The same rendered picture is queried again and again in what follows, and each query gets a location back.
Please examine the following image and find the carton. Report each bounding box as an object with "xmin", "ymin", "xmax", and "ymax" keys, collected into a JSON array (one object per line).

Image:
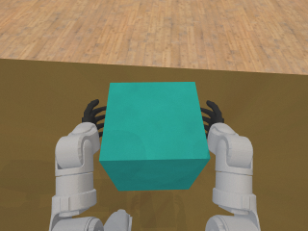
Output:
[{"xmin": 99, "ymin": 82, "xmax": 211, "ymax": 192}]

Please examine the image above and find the robot right forearm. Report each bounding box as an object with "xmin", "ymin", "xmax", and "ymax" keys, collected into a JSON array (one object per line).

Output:
[{"xmin": 207, "ymin": 122, "xmax": 261, "ymax": 231}]

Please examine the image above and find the robot left forearm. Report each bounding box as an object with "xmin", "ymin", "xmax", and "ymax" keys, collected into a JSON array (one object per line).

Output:
[{"xmin": 49, "ymin": 122, "xmax": 101, "ymax": 231}]

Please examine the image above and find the robot left thigh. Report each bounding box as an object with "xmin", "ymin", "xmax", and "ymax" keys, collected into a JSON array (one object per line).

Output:
[{"xmin": 103, "ymin": 211, "xmax": 133, "ymax": 231}]

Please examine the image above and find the right robot hand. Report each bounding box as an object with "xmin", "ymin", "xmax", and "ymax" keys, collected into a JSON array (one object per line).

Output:
[{"xmin": 200, "ymin": 100, "xmax": 224, "ymax": 140}]

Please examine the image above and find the left robot upper arm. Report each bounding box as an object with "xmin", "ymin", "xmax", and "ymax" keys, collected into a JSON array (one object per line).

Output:
[{"xmin": 52, "ymin": 217, "xmax": 104, "ymax": 231}]

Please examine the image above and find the left robot hand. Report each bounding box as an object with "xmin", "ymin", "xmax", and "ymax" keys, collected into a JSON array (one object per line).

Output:
[{"xmin": 82, "ymin": 99, "xmax": 107, "ymax": 138}]

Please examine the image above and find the right robot upper arm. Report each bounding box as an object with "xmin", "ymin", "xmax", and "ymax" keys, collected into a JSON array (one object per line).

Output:
[{"xmin": 205, "ymin": 215, "xmax": 259, "ymax": 231}]

